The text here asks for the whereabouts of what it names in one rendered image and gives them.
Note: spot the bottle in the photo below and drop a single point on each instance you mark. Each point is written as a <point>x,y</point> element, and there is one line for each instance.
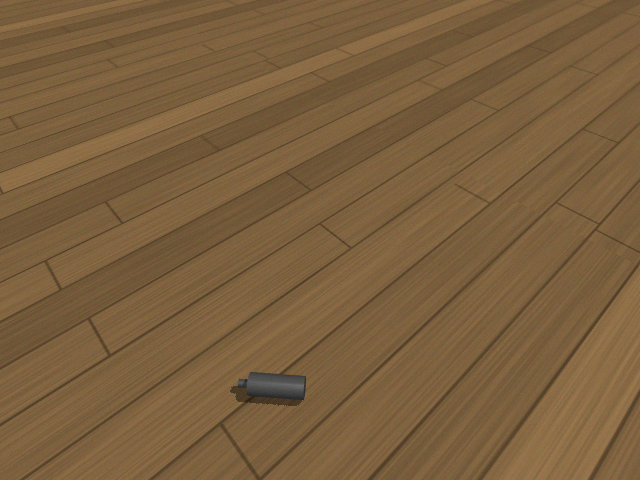
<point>274,385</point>

